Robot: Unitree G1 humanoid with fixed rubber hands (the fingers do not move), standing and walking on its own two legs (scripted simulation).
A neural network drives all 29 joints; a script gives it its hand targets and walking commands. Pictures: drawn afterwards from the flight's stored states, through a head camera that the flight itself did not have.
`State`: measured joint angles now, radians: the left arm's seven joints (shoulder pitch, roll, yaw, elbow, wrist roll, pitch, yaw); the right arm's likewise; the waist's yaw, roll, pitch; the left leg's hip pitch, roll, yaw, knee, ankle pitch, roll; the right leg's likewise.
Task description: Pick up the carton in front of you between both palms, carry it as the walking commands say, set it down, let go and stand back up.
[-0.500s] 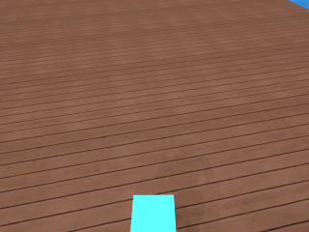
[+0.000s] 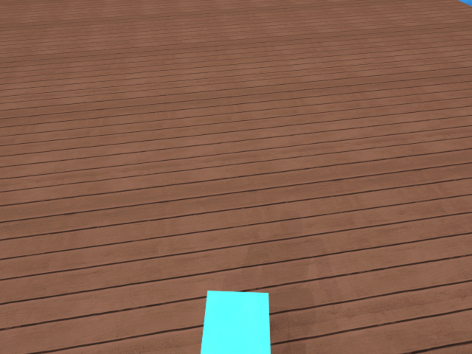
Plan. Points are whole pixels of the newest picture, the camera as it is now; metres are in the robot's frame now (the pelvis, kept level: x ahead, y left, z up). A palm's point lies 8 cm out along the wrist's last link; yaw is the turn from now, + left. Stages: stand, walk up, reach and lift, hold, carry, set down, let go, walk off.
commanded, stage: stand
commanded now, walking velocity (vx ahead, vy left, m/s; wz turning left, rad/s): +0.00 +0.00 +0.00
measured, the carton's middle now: (237, 333) +0.33 +0.04 -0.63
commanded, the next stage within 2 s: none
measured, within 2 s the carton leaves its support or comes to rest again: neither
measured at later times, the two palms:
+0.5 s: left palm out of the picture -0.05 +0.24 -0.13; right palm out of the picture +0.00 -0.25 -0.13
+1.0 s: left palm out of the picture -0.09 +0.20 -0.13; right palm out of the picture -0.04 -0.23 -0.13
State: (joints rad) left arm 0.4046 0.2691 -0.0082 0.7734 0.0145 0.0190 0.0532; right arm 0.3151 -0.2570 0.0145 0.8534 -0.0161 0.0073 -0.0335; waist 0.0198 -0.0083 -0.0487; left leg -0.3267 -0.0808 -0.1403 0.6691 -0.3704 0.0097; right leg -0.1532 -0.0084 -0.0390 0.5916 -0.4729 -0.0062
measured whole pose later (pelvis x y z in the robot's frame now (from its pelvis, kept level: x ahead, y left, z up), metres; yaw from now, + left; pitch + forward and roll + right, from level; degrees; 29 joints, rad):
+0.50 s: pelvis -0.01 -0.01 +0.01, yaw +1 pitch +0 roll +0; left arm 0.42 0.22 -0.02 0.95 0.02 0.01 0.05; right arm 0.32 -0.21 0.03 1.01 -0.01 0.02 -0.04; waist 0.02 -0.01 -0.01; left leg -0.27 -0.07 -0.16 0.60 -0.31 0.00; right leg -0.09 0.00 -0.06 0.52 -0.42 -0.02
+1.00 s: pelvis -0.03 -0.02 +0.01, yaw +1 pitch -1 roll +0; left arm 0.41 0.16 -0.02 1.09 0.02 0.01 0.05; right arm 0.32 -0.15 0.04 1.13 -0.01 0.02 -0.05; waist 0.02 -0.01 0.01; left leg -0.25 -0.06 -0.17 0.55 -0.27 -0.02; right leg -0.09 0.01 -0.07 0.49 -0.39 -0.03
